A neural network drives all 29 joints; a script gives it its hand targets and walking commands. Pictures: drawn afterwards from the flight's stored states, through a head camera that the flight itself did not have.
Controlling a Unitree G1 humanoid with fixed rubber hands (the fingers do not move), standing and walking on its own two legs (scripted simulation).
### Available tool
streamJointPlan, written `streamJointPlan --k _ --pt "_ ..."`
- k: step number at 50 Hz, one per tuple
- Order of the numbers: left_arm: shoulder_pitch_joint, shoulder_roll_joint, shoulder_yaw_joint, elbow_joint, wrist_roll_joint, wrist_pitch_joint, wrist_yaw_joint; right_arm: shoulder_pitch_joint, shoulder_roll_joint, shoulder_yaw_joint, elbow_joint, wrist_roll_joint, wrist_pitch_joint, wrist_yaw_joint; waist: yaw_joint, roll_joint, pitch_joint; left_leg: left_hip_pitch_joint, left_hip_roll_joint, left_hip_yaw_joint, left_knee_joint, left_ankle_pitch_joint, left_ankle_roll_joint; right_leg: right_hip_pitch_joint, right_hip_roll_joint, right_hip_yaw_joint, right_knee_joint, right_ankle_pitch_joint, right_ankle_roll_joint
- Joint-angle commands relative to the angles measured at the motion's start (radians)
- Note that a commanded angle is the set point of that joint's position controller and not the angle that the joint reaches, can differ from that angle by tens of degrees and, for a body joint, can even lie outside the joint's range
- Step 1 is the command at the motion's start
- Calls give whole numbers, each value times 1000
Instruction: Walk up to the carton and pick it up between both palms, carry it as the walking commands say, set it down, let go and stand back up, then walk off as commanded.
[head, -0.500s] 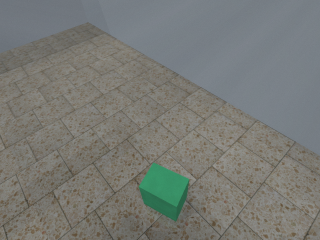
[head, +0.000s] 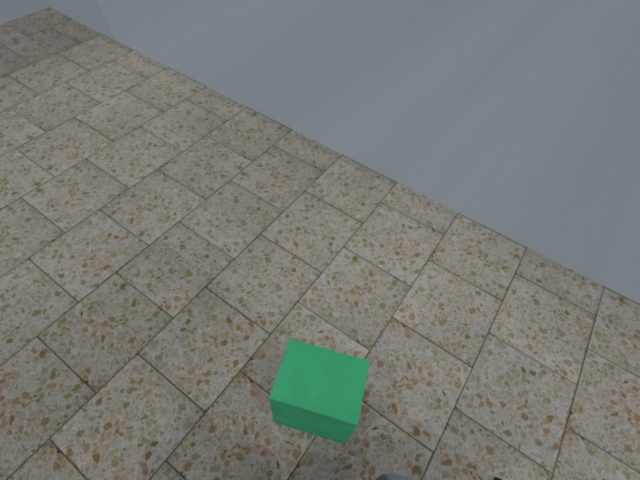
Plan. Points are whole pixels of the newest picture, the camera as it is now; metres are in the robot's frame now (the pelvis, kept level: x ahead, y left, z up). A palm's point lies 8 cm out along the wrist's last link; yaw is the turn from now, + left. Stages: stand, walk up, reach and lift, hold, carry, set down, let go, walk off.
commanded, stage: walk up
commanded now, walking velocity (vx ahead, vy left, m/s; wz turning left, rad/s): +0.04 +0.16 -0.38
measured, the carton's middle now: (318, 393) +0.40 +0.01 -0.64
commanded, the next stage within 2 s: none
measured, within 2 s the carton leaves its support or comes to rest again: neither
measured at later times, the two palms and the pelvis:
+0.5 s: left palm (112, 467) +0.15 +0.29 -0.14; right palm out of the picture +0.00 -0.20 -0.13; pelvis +0.01 +0.05 -0.01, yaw -8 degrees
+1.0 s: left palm out of the picture +0.12 +0.23 -0.11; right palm out of the picture +0.01 -0.24 -0.14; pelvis +0.00 +0.01 +0.00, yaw -9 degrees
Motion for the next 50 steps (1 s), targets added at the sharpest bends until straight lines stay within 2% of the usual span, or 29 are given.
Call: streamJointPlan --k 1,6,9,10,11,12,14,16,19,21,22,23,24,25,26,28,32,35,36,37,38,39,40,42,43,46,47,48,50 --pt "81 -13 -13 -47 -8 8 -18 49 -118 -32 -26 -5 -24 -17 -5 246 -109 144 200 -78 -99 744 145 11 14 -31 -69 33 -3" --pt "-37 -25 -26 -85 -33 11 -16 120 -153 -54 -8 -13 -4 -18 -22 260 -107 140 265 -133 -49 710 180 147 50 -66 -368 37 -25" --pt "-6 8 -14 -68 -26 -6 -9 110 -166 -61 -18 -9 3 -13 35 201 -113 9 228 -105 20 458 105 368 11 -63 -656 263 -54" --pt "47 63 5 -52 -12 -18 -6 127 -144 -57 -26 -6 -3 -8 54 90 -138 -134 161 -62 122 242 47 537 -106 53 -745 401 -80" --pt "25 158 20 -64 3 -29 -4 154 -76 -42 -42 7 -2 -8 48 -264 -140 -310 19 22 323 -257 -36 564 -391 388 -775 775 -213" --pt "6 120 11 -44 -8 -24 -9 113 -107 -50 -43 15 11 -21 19 -233 -157 -215 35 -88 454 -403 -43 450 -362 336 -757 903 -296" --pt "-116 55 -2 -56 -12 -17 -12 132 -105 -60 -9 10 18 -22 -38 -105 -97 -134 20 -95 501 -324 -40 324 -243 154 -760 780 -254" --pt "-151 15 -27 -53 -11 -18 -7 155 -72 -44 25 9 21 -11 -47 -74 -85 -90 16 -82 393 -229 -36 314 -176 64 -768 771 -205" --pt "-139 66 -7 -30 -1 -1 -14 157 -109 -50 36 20 25 -23 -47 -176 -76 -36 12 -38 245 -184 -31 287 -114 50 -744 677 -188" --pt "-150 72 -2 -29 0 14 -22 221 -99 -53 60 16 14 -41 -87 -70 -78 90 -7 11 64 -37 -35 203 -71 28 -668 548 -163" --pt "-172 68 -1 -39 -4 18 -27 287 -110 -58 80 8 7 -48 -124 9 -85 221 35 -13 -35 59 -35 82 -45 13 -578 431 -130" --pt "-181 6 -10 -61 -3 15 -32 350 -189 -80 96 -13 1 -58 -143 244 -79 331 256 -265 -135 142 7 -120 48 -43 -347 197 -71" --pt "-188 -6 -1 -97 -3 23 -31 372 -283 -98 64 -28 3 -64 -152 369 -41 240 538 -538 -217 360 172 -225 95 -41 -110 -149 -3" --pt "-201 24 2 -97 -2 36 -26 336 -267 -90 50 -27 6 -58 -135 286 -7 116 538 -541 -228 350 249 -173 36 24 31 -137 13" --pt "-163 10 -4 -80 -2 37 -31 250 -216 -81 37 -19 1 -51 -96 246 -9 43 464 -456 -238 256 230 -94 29 58 61 -74 15" --pt "-128 27 2 -61 -6 37 -55 84 -199 -79 3 -2 -5 -44 -32 273 -22 6 326 -246 -230 161 152 -12 28 32 7 72 18" --pt "-145 6 -21 -64 -18 41 -70 133 -192 -88 31 -10 -14 -35 -48 297 -35 64 264 -128 -165 298 119 72 35 -29 -247 102 25" --pt "-122 -19 -37 -48 -33 21 -52 118 -187 -82 25 -15 -4 -12 -54 368 -66 59 192 -77 -119 209 101 233 76 -84 -493 139 7" --pt "-94 -15 -35 -25 -34 14 -48 107 -201 -86 24 -12 7 -9 -40 344 -68 56 181 -69 -89 191 86 286 91 -116 -606 196 3" --pt "-60 -4 -28 1 -29 2 -41 135 -191 -82 35 -7 15 -3 -30 276 -82 29 148 -56 -32 145 66 373 69 -114 -730 264 -3" --pt "-31 38 -20 18 -17 -16 -36 187 -140 -68 46 -6 15 -1 -35 105 -104 -15 103 -39 75 25 36 440 -37 -11 -787 349 -9" --pt "-28 135 -8 8 -7 -33 -32 186 -73 -46 15 -5 15 -1 -24 -207 -89 -175 4 -30 203 -270 -22 427 -272 288 -828 550 -83" --pt "-11 141 -9 31 -5 -42 -24 124 -95 -41 17 3 35 -14 -5 -259 -85 -132 18 -100 301 -365 -19 312 -323 351 -854 578 -170" --pt "-120 57 -27 24 -8 -49 -17 134 -93 -41 59 20 38 -5 -54 -155 -49 -56 9 -146 298 -246 5 262 -227 189 -857 531 -154" --pt "-143 29 -38 23 -13 -51 -14 141 -87 -38 84 22 32 0 -58 -157 -57 -26 -3 -139 273 -203 10 269 -191 138 -853 556 -145" --pt "-115 19 -42 53 -11 -53 -8 136 -92 -29 114 18 21 3 -47 -144 -75 8 -19 -107 179 -175 4 317 -177 109 -825 618 -153" --pt "-106 57 -31 44 -7 -51 -5 121 -112 -26 105 22 23 -2 -31 -122 -68 17 -33 -87 151 -124 -7 317 -204 107 -804 655 -158" --pt "-5 142 2 54 -4 -43 11 71 -157 -47 80 14 44 3 28 -75 -52 -166 -41 -95 286 -221 -30 412 -340 274 -785 701 -199" --pt "94 174 22 58 -8 -34 36 -7 -142 -48 26 7 60 15 61 -36 -76 -312 9 -172 499 -248 -49 456 -438 345 -780 760 -259"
